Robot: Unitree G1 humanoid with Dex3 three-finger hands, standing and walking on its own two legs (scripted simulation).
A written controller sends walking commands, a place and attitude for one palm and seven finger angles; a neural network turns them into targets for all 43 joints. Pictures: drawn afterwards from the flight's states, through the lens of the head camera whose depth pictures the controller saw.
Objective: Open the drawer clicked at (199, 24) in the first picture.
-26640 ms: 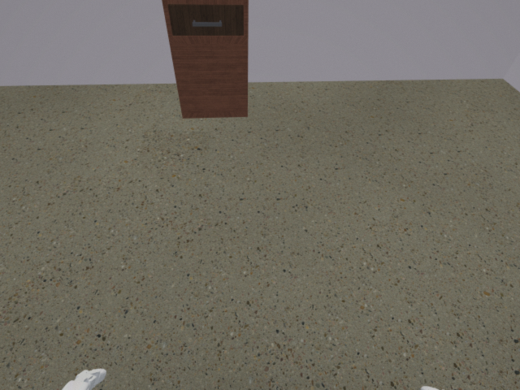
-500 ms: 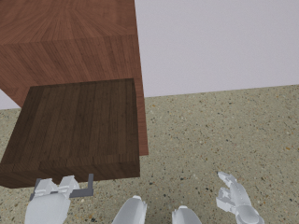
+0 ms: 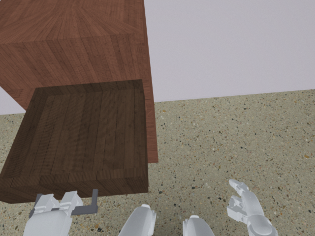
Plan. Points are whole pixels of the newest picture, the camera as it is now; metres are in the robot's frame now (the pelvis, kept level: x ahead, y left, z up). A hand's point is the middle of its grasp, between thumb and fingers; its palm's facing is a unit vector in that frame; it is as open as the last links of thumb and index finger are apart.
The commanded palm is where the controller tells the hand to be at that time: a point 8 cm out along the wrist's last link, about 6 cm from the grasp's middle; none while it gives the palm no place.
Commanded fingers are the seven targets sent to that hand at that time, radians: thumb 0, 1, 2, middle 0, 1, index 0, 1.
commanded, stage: pull the drawer open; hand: left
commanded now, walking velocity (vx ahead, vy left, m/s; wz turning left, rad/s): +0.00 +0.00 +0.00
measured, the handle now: (65, 203) +0.19 +0.26 -0.02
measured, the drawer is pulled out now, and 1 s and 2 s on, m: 0.30 0.30 0.30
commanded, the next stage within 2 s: open the thumb to release the handle in 0.56 s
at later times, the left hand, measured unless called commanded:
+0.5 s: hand (61, 234) +0.12 +0.25 -0.04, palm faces -0.14 -0.11 -0.98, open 5.4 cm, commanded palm +0.09 +0.24 +0.01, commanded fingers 0.00 0.90 0.90 -0.40 -1.35 -0.40 -1.35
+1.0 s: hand (64, 230) +0.13 +0.24 -0.04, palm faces -0.12 -0.11 -0.99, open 8.5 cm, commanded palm +0.12 +0.24 +0.01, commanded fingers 0.00 -0.36 0.36 -0.31 -1.22 -0.31 -1.22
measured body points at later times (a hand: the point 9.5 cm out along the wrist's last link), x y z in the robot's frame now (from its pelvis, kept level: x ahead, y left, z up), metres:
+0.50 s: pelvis +0.01 +0.00 +0.00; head +0.09 -0.02 +0.44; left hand +0.13 +0.25 +0.02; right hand +0.24 -0.21 -0.10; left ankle +0.03 +0.12 -0.60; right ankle +0.01 -0.10 -0.60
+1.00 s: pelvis +0.00 +0.00 +0.00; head +0.09 -0.02 +0.44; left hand +0.13 +0.25 +0.01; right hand +0.24 -0.21 -0.11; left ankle +0.03 +0.12 -0.60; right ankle +0.01 -0.10 -0.60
